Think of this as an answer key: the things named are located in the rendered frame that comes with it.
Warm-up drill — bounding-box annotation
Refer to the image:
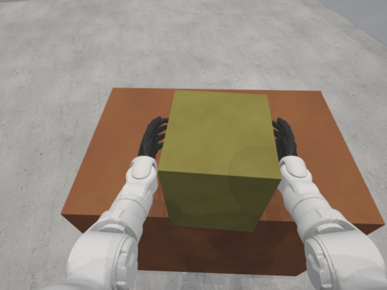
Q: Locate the robot left forearm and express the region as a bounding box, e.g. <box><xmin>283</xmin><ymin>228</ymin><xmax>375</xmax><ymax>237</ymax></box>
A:
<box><xmin>67</xmin><ymin>156</ymin><xmax>158</xmax><ymax>273</ymax></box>

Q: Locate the robot left upper arm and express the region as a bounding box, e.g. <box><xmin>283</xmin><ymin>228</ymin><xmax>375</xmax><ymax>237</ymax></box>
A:
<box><xmin>40</xmin><ymin>231</ymin><xmax>138</xmax><ymax>290</ymax></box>

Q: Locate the pedestal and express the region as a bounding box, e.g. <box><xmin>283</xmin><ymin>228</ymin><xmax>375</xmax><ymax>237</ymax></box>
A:
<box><xmin>61</xmin><ymin>88</ymin><xmax>385</xmax><ymax>276</ymax></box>

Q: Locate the robot left hand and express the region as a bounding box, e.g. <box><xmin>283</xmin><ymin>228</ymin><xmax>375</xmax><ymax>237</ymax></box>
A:
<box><xmin>138</xmin><ymin>116</ymin><xmax>169</xmax><ymax>159</ymax></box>

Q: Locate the robot right upper arm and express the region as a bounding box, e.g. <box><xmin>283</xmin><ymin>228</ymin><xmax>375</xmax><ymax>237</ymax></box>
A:
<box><xmin>304</xmin><ymin>230</ymin><xmax>387</xmax><ymax>290</ymax></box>

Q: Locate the carton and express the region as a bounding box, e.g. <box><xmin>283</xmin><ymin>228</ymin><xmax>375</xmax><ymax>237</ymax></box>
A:
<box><xmin>157</xmin><ymin>90</ymin><xmax>282</xmax><ymax>232</ymax></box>

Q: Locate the robot right hand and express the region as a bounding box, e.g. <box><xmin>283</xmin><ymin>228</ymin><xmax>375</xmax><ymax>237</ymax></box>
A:
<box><xmin>272</xmin><ymin>117</ymin><xmax>298</xmax><ymax>162</ymax></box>

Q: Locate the robot right forearm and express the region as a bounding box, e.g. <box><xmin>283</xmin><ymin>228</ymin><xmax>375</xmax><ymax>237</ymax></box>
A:
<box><xmin>277</xmin><ymin>156</ymin><xmax>387</xmax><ymax>278</ymax></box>

